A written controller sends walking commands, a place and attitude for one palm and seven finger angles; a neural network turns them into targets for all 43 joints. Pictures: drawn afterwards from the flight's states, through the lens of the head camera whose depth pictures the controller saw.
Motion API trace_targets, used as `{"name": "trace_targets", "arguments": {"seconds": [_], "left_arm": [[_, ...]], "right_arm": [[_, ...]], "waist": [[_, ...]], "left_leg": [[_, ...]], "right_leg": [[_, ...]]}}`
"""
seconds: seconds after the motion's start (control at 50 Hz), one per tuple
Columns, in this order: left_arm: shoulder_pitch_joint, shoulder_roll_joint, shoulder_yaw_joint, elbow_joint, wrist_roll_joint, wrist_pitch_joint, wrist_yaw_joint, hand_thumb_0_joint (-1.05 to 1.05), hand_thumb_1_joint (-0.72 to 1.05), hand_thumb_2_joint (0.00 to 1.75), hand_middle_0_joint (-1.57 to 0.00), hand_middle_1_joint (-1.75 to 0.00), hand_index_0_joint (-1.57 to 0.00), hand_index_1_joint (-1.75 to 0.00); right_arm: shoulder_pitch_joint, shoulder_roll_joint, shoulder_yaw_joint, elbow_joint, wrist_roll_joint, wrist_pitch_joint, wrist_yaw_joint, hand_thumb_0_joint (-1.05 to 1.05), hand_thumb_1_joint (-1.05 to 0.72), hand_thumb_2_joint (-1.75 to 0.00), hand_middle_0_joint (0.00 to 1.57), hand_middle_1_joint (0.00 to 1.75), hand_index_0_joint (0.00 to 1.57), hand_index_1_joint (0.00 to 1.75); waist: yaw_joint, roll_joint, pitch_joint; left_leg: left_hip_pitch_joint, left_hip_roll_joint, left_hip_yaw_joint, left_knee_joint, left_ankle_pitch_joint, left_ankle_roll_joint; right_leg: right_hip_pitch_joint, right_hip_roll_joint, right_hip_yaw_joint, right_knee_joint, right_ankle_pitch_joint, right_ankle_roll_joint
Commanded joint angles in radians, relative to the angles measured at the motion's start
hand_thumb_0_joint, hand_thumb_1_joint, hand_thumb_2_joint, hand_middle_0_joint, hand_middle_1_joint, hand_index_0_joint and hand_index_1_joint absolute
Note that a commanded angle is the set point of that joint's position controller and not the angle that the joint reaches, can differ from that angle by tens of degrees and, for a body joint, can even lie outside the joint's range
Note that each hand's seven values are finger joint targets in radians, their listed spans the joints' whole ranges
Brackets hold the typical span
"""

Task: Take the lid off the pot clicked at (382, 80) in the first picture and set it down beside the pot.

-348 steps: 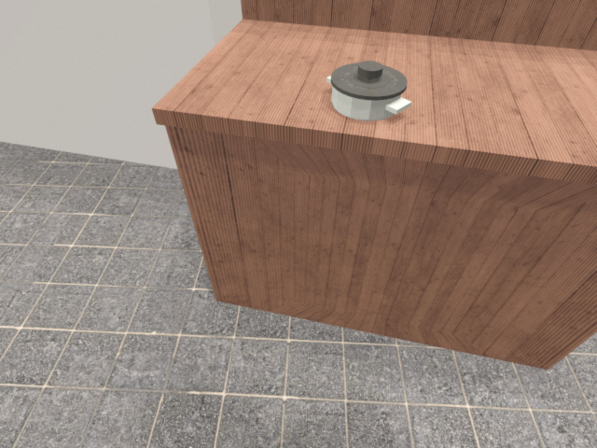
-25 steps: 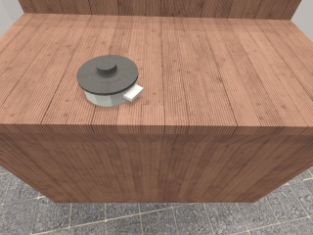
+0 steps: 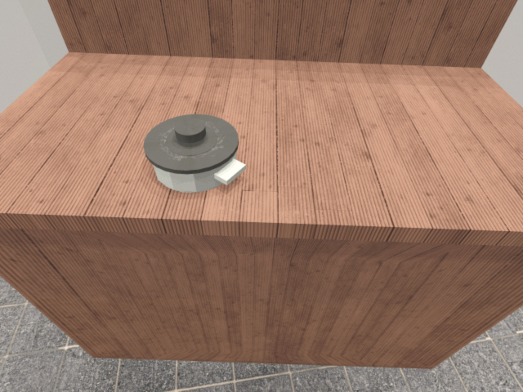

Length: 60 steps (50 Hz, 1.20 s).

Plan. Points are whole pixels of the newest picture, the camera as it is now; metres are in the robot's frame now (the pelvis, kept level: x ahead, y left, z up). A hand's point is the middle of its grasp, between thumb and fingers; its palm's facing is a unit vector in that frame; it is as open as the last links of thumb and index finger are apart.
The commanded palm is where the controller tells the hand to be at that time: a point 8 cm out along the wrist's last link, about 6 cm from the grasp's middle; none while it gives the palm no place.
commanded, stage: look again from close up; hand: left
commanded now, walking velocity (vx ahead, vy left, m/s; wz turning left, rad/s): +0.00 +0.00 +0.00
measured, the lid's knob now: (190, 130) +0.49 +0.16 +0.16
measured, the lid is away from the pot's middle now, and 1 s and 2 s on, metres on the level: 0.00 0.00 0.00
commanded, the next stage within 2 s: shuffle to correct the standing spot in 1.02 s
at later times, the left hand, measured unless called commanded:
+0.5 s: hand out of the picture -0.05 +0.19 -0.18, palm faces +0.04 -0.98 -0.18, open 7.4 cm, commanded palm none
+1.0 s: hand out of the picture -0.07 +0.18 -0.18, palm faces +0.06 -0.99 -0.15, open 7.4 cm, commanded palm none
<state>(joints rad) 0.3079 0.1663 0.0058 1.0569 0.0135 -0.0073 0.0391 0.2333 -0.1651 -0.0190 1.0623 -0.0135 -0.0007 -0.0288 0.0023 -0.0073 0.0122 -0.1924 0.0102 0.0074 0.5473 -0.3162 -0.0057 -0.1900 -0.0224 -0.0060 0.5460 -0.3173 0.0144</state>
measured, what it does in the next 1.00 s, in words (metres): stands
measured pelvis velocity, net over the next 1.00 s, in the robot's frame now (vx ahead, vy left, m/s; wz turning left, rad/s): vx -0.04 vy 0.02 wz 0.01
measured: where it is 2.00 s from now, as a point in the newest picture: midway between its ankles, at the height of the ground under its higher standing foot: outside the picture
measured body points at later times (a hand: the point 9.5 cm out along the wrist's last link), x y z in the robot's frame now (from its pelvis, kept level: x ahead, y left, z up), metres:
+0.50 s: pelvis -0.03 +0.02 +0.00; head -0.04 +0.04 +0.45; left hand -0.05 +0.25 -0.16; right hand -0.03 -0.20 -0.15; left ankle -0.01 +0.12 -0.73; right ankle -0.01 -0.13 -0.73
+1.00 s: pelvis -0.04 +0.02 +0.00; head -0.04 +0.04 +0.45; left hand -0.07 +0.23 -0.16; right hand -0.04 -0.19 -0.15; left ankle -0.01 +0.12 -0.73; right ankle -0.01 -0.13 -0.73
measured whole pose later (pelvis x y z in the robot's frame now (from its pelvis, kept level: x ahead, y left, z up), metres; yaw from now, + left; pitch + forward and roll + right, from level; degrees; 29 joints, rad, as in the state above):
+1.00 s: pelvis -0.04 +0.02 +0.00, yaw +0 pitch -2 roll +0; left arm 0.36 0.13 0.01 1.08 0.02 -0.01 0.03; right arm 0.30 -0.12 -0.03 1.10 -0.01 0.00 -0.02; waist 0.00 -0.02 0.02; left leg -0.26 -0.02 0.02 0.52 -0.23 0.03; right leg -0.25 -0.06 0.00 0.49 -0.22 0.05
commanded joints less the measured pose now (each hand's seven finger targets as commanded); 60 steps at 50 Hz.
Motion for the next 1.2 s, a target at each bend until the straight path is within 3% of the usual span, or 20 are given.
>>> {"name": "trace_targets", "arguments": {"seconds": [0.0, 0.16, 0.32, 0.46, 0.82, 0.94, 1.1, 1.12, 1.18], "left_arm": [[0.047, 0.121, 0.026, -0.04, -0.001, -0.019, 0.008, 0.0, 0.9, 0.9, -0.2, -0.3, -0.2, -0.3], [0.062, 0.112, 0.023, -0.028, -0.002, -0.014, 0.006, 0.0, 0.9, 0.9, -0.2, -0.3, -0.2, -0.3], [0.077, 0.101, 0.023, -0.025, -0.001, -0.008, 0.003, 0.0, 0.9, 0.9, -0.2, -0.3, -0.2, -0.3], [0.091, 0.083, 0.022, -0.02, 0.002, -0.007, 0.004, 0.0, 0.9, 0.9, -0.2, -0.3, -0.2, -0.3], [0.118, 0.066, 0.023, -0.015, 0.003, -0.01, 0.003, 0.0, 0.9, 0.9, -0.2, -0.3, -0.2, -0.3], [0.122, 0.052, 0.022, -0.012, 0.004, -0.013, 0.003, 0.0, 0.9, 0.9, -0.2, -0.3, -0.2, -0.3], [0.122, 0.05, 0.021, -0.005, 0.004, -0.016, 0.003, 0.0, 0.9, 0.9, -0.2, -0.3, -0.2, -0.3], [0.122, 0.056, 0.023, -0.005, 0.004, -0.015, 0.001, 0.0, 0.9, 0.9, -0.2, -0.3, -0.2, -0.3], [0.123, 0.062, 0.031, -0.014, 0.01, -0.005, -0.007, 0.0, 0.9, 0.9, -0.2, -0.3, -0.2, -0.3]], "right_arm": [[0.041, -0.082, -0.01, -0.022, 0.004, -0.016, -0.001, 0.0, -0.9, -0.9, 0.2, 0.3, 0.2, 0.3], [0.043, -0.081, -0.008, -0.008, 0.006, -0.017, 0.0, 0.0, -0.9, -0.9, 0.2, 0.3, 0.2, 0.3], [0.069, -0.073, -0.009, -0.001, 0.006, -0.015, 0.002, 0.0, -0.9, -0.9, 0.2, 0.3, 0.2, 0.3], [0.086, -0.074, -0.015, 0.0, 0.005, -0.016, 0.004, 0.0, -0.9, -0.9, 0.2, 0.3, 0.2, 0.3], [0.117, -0.041, -0.019, 0.002, 0.004, -0.013, 0.005, 0.0, -0.9, -0.9, 0.2, 0.3, 0.2, 0.3], [0.111, -0.047, -0.021, 0.001, 0.004, -0.018, 0.004, 0.0, -0.9, -0.9, 0.2, 0.3, 0.2, 0.3], [0.115, -0.039, -0.017, 0.006, 0.005, -0.019, 0.003, 0.0, -0.9, -0.9, 0.2, 0.3, 0.2, 0.3], [0.125, -0.037, -0.017, 0.007, 0.004, -0.02, 0.002, 0.0, -0.9, -0.9, 0.2, 0.3, 0.2, 0.3], [0.126, -0.049, -0.025, 0.004, -0.005, -0.01, 0.006, 0.0, -0.9, -0.9, 0.2, 0.3, 0.2, 0.3]], "waist": [[-0.006, 0.002, 0.044], [0.001, 0.011, 0.062], [0.002, 0.015, 0.084], [0.006, 0.042, 0.093], [0.003, 0.003, 0.087], [0.003, 0.035, 0.071], [0.003, 0.006, 0.079], [0.002, -0.001, 0.064], [0.003, -0.002, 0.109]], "left_leg": [[-0.009, 0.06, -0.051, -0.092, 0.213, 0.019], [-0.035, 0.061, -0.067, -0.119, 0.163, 0.023], [-0.075, 0.066, -0.091, -0.174, 0.034, 0.029], [-0.127, 0.076, -0.123, -0.215, -0.05, 0.037], [-0.123, 0.059, -0.114, -0.194, -0.059, 0.037], [-0.113, 0.069, -0.116, -0.199, -0.031, 0.039], [-0.102, 0.059, -0.099, -0.182, 0.011, 0.035], [-0.094, 0.061, -0.102, -0.19, -0.031, 0.038], [-0.145, 0.056, -0.109, -0.191, -0.234, 0.044]], "right_leg": [[-0.033, -0.088, 0.086, -0.125, 0.244, -0.052], [-0.036, -0.08, 0.075, -0.147, 0.15, -0.047], [-0.053, -0.067, 0.058, -0.159, 0.041, -0.043], [-0.044, -0.061, 0.035, -0.138, 0.048, -0.037], [-0.093, -0.073, 0.056, -0.161, -0.005, -0.042], [-0.083, -0.067, 0.049, -0.138, 0.056, -0.04], [-0.082, -0.075, 0.06, -0.152, 0.065, -0.041], [-0.075, -0.069, 0.054, -0.153, 0.019, -0.041], [-0.123, -0.066, 0.068, -0.17, -0.196, -0.048]]}}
